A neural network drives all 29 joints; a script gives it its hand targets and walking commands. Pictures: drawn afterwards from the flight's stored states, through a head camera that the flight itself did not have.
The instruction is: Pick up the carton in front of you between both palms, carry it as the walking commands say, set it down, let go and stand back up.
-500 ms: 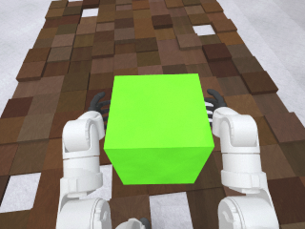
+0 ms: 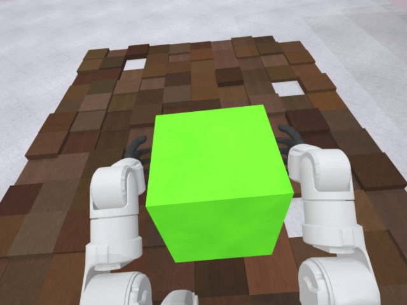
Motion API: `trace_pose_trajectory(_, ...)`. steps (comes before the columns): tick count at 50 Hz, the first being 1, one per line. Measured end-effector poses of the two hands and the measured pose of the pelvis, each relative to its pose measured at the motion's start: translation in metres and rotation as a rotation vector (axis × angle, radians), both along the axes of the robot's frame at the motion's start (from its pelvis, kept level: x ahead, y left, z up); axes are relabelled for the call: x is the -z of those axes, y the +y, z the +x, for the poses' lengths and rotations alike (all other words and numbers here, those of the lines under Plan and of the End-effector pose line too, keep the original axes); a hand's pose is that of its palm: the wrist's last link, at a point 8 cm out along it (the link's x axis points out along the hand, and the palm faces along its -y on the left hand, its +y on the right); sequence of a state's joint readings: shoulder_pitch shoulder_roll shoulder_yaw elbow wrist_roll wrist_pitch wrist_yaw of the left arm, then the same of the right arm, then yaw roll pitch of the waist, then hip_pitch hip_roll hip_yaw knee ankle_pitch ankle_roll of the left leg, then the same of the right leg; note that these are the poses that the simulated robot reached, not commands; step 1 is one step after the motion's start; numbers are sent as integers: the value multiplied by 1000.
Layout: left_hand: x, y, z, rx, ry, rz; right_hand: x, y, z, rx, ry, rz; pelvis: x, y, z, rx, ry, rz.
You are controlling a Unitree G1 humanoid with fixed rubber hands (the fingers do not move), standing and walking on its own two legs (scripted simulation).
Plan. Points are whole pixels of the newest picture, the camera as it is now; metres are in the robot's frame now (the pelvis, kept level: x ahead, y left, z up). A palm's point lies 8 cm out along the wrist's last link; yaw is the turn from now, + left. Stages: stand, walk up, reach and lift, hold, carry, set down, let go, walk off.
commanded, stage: carry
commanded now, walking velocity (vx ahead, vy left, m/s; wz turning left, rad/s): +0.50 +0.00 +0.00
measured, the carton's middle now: (216, 188) +0.34 +0.02 +0.05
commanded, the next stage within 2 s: none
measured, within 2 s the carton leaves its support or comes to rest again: neither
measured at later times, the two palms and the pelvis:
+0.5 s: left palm (175, 63) +0.69 +0.13 +0.15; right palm (288, 61) +0.66 -0.17 +0.15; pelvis +0.32 +0.02 +0.03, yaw -2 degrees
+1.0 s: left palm (177, 25) +0.97 +0.16 +0.15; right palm (261, 17) +0.99 -0.14 +0.15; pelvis +0.63 -0.02 +0.02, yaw +1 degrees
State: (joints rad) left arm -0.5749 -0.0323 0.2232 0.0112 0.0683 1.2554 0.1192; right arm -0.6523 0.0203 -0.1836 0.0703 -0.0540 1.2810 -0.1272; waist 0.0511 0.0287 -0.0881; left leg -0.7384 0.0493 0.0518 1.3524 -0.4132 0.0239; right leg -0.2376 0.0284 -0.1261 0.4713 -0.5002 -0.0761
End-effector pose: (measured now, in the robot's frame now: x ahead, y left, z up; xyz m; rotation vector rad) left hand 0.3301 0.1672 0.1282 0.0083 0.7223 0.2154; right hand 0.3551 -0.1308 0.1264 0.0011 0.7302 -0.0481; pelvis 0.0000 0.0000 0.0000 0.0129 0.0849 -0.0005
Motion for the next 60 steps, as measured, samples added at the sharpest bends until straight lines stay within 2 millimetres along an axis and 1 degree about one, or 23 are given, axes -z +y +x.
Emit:
trace_pose_trajectory(2, 4, 5, 25, -9, 15, 0, 6, 5, 26, -8, 15, 1, -1, 1, 24, 0, 3, -1)
trace_pose_trajectory(4, 8, 9, 54, -11, 24, -2, 12, 9, 55, -8, 24, 0, 0, 2, 50, 1, 7, -3)
trace_pose_trajectory(8, 22, 13, 124, 16, 20, -13, 23, 12, 115, 17, 19, -14, 8, 10, 109, 0, 4, -2)
trace_pose_trajectory(11, 34, 6, 178, 68, 14, -37, 31, 5, 152, 63, 13, -46, 12, 18, 150, -1, -19, 17)
trace_pose_trajectory(13, 38, -3, 208, 104, 31, -41, 35, -3, 169, 101, 30, -55, 7, 22, 172, 2, -21, 13)
trace_pose_trajectory(15, 36, -12, 233, 132, 48, -42, 35, -12, 183, 135, 49, -48, -1, 26, 194, 5, -19, 1)
trace_pose_trajectory(18, 26, -25, 270, 160, 45, -49, 25, -24, 210, 180, 45, -35, -14, 30, 227, 16, -11, -20)
trace_pose_trajectory(21, 9, -34, 309, 170, 8, -58, 6, -32, 246, 206, 8, -27, -24, 29, 262, 24, -1, -35)
trace_pose_trajectory(26, -28, -40, 375, 157, -90, -53, -35, -40, 321, 188, -90, -24, -28, 17, 329, 24, 9, -32)
trace_pose_trajectory(28, -42, -42, 403, 147, -125, -43, -50, -43, 354, 168, -125, -28, -25, 9, 358, 21, 11, -24)
trace_pose_trajectory(30, -55, -45, 432, 136, -153, -30, -61, -46, 388, 144, -152, -33, -19, 1, 388, 15, 5, -16)
trace_pose_trajectory(32, -63, -47, 459, 125, -168, -10, -67, -48, 421, 117, -168, -34, -10, -7, 417, 6, 0, -27)
trace_pose_trajectory(33, -65, -47, 470, 117, -161, 0, -68, -48, 436, 103, -161, -32, -8, -10, 427, 7, 0, -38)
trace_pose_trajectory(35, -65, -43, 489, 89, -122, 5, -68, -45, 464, 73, -124, -33, -10, -17, 446, 3, 1, -33)
trace_pose_trajectory(38, -61, -33, 511, 41, -63, -3, -67, -34, 501, 33, -65, -24, -16, -25, 474, -2, 2, -14)
trace_pose_trajectory(41, -60, -23, 536, -3, -30, -10, -65, -24, 538, 11, -31, -6, -21, -28, 504, -7, 4, -4)
trace_pose_trajectory(45, -51, -14, 579, -41, 4, -32, -53, -14, 585, 9, 7, 11, -25, -27, 552, -13, 10, 3)
trace_pose_trajectory(48, -34, -10, 616, -47, 29, -47, -36, -10, 619, 21, 33, 10, -23, -22, 594, -17, 10, 1)
trace_pose_trajectory(51, -9, -11, 654, -16, 42, -89, -13, -11, 647, 52, 48, 2, -18, -15, 644, -10, -13, -14)
trace_pose_trajectory(53, 8, -14, 679, 11, 41, -102, 2, -14, 662, 86, 46, -8, -14, -11, 674, 2, -18, 0)
trace_pose_trajectory(56, 28, -25, 704, 44, 81, -114, 25, -25, 670, 146, 84, 2, -22, -7, 709, 23, -10, 0)
trace_pose_trajectory(58, 35, -35, 718, 57, 98, -131, 32, -34, 673, 197, 101, 22, -30, -6, 733, 33, 0, -13)
trace_pose_trajectory(60, 36, -45, 732, 65, 93, -142, 32, -44, 681, 218, 93, 16, -36, -6, 757, 39, 8, -26)
